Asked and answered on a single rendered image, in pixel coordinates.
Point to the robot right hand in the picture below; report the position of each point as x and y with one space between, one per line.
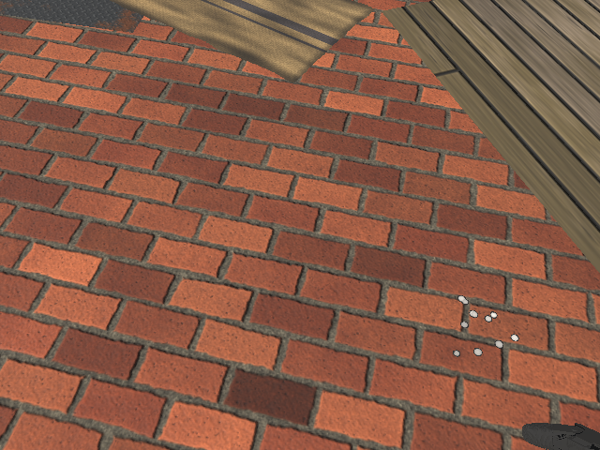
561 437

